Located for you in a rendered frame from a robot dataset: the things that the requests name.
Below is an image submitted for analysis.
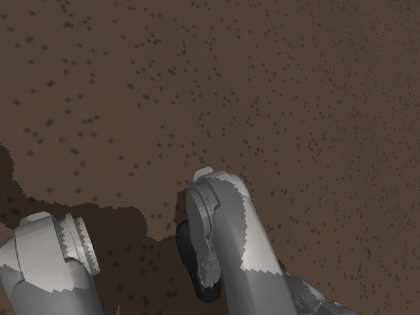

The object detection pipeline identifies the right robot arm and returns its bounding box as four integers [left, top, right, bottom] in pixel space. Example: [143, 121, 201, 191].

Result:
[316, 300, 356, 315]

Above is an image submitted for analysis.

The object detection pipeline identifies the right robot hand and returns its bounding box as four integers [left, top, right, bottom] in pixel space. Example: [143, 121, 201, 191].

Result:
[282, 270, 329, 315]

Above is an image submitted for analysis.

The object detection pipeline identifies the right robot foot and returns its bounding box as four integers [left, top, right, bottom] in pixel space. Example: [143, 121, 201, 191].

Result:
[175, 220, 221, 303]

